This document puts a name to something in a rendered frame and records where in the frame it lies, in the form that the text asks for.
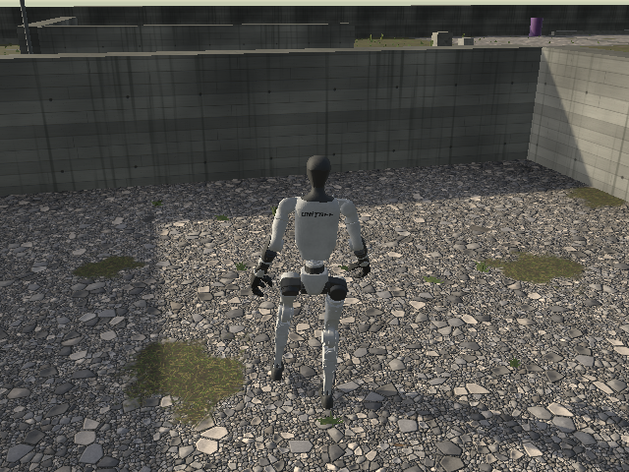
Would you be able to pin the left robot shin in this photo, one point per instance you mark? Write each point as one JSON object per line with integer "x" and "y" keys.
{"x": 281, "y": 337}

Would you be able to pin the right robot upper arm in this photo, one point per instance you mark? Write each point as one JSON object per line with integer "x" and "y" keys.
{"x": 347, "y": 208}

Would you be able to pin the robot right hand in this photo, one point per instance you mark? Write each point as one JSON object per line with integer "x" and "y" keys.
{"x": 364, "y": 272}

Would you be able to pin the robot left hand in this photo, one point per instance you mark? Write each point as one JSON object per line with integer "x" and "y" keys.
{"x": 256, "y": 281}

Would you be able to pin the right robot forearm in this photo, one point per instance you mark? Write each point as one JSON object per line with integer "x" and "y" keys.
{"x": 362, "y": 255}

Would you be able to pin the robot head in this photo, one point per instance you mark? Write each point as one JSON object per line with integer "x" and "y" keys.
{"x": 318, "y": 168}

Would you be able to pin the left robot forearm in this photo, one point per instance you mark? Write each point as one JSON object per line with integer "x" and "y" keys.
{"x": 265, "y": 260}

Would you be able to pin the left robot upper arm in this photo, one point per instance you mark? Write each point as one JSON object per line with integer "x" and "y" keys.
{"x": 280, "y": 222}

